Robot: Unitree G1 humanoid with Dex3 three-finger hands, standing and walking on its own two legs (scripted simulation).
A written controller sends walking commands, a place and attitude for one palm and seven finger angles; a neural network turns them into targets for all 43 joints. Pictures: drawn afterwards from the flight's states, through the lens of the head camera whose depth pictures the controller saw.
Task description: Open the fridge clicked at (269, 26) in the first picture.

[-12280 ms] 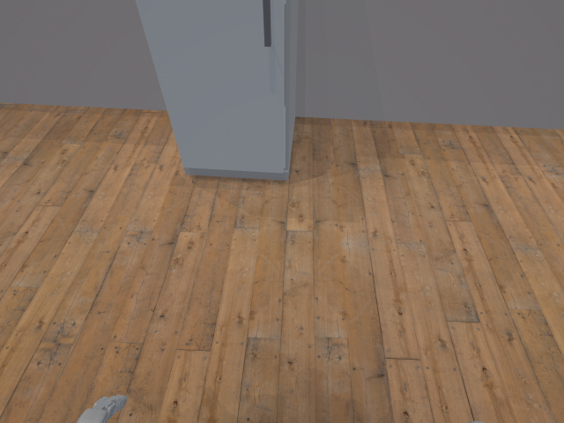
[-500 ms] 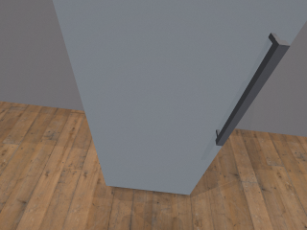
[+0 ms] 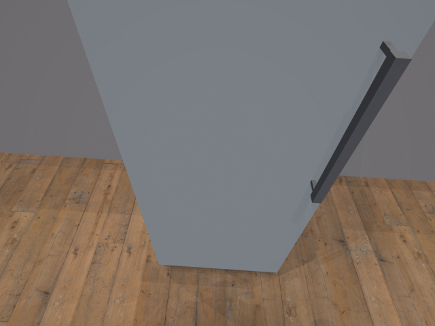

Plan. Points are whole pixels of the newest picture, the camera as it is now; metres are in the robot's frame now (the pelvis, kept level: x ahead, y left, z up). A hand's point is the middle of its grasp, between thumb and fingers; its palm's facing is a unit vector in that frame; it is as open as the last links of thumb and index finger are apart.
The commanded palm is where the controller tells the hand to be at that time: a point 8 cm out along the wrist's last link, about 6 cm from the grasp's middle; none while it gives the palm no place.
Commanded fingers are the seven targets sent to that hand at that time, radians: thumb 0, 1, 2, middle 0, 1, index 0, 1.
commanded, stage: look again from close up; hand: right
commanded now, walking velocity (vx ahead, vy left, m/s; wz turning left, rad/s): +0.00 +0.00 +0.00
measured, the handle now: (343, 139) +0.43 -0.21 +0.14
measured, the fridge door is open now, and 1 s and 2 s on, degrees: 0 0 0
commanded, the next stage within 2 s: raise the hand to about handle height in 1.10 s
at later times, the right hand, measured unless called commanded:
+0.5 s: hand out of the picture +0.00 -0.19 -0.17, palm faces +0.02 +0.98 -0.20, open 7.4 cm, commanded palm none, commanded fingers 0.00 -0.90 -0.90 0.20 0.30 0.20 0.30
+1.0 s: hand out of the picture +0.00 -0.20 -0.17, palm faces +0.01 +0.98 -0.20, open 7.4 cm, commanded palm none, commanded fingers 0.00 -0.90 -0.90 0.20 0.30 0.20 0.30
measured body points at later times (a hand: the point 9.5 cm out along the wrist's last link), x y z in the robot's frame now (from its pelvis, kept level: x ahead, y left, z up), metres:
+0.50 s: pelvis -0.01 -0.02 +0.00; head +0.01 -0.01 +0.45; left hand -0.01 +0.20 -0.16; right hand +0.00 -0.24 -0.16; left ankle -0.02 +0.07 -0.74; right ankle -0.03 -0.13 -0.74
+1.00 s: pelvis -0.01 -0.03 +0.00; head +0.01 -0.03 +0.45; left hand +0.00 +0.19 -0.16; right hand +0.00 -0.26 -0.16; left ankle -0.02 +0.07 -0.74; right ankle -0.03 -0.13 -0.74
